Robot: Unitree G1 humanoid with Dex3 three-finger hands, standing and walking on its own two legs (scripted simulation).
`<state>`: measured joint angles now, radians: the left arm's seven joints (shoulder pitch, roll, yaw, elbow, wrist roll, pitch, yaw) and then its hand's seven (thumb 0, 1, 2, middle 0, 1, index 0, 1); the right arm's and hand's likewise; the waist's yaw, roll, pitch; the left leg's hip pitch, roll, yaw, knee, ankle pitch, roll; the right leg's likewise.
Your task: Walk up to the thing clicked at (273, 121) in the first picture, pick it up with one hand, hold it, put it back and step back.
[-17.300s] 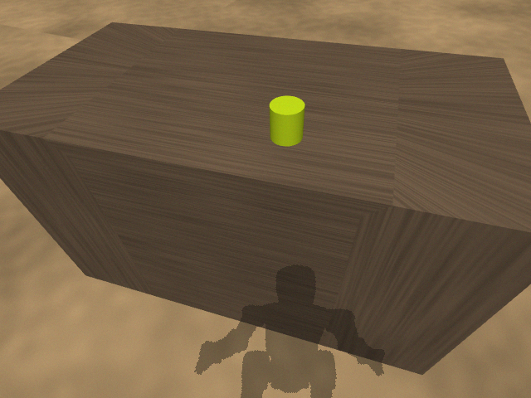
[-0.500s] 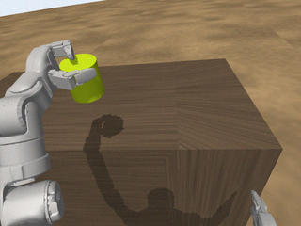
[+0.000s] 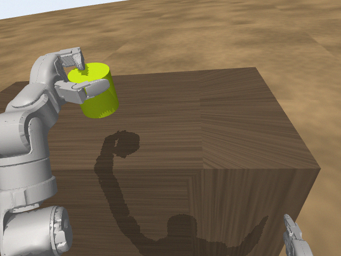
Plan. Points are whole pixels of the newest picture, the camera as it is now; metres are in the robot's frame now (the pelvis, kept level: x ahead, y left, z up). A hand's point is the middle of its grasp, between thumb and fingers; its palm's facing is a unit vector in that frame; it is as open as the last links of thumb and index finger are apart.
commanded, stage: hold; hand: left
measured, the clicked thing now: (95, 90) +0.35 +0.17 +0.31
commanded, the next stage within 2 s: crouch in 0.80 s
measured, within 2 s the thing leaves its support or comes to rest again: neither
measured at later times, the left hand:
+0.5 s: hand (87, 81) +0.33 +0.17 +0.33, palm faces +0.08 -1.00 -0.03, open 7.1 cm
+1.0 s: hand (89, 77) +0.34 +0.17 +0.34, palm faces +0.07 -1.00 -0.03, open 7.1 cm
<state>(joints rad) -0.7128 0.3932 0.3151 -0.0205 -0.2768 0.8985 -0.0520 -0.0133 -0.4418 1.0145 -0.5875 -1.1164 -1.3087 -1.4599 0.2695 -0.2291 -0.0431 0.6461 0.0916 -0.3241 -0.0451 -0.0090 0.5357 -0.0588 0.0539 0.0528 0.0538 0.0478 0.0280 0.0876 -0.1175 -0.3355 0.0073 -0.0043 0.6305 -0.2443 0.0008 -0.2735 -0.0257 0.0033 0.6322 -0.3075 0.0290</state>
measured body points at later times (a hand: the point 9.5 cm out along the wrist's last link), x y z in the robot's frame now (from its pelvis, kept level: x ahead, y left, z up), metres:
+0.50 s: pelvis +0.00 +0.00 +0.00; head -0.07 -0.04 +0.44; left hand +0.32 +0.22 +0.33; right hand +0.18 -0.24 -0.06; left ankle +0.06 +0.12 -0.72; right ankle +0.02 -0.14 -0.72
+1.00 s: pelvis +0.00 +0.00 +0.00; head -0.06 -0.04 +0.44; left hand +0.33 +0.22 +0.34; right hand +0.18 -0.24 -0.06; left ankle +0.06 +0.12 -0.72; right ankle +0.02 -0.14 -0.72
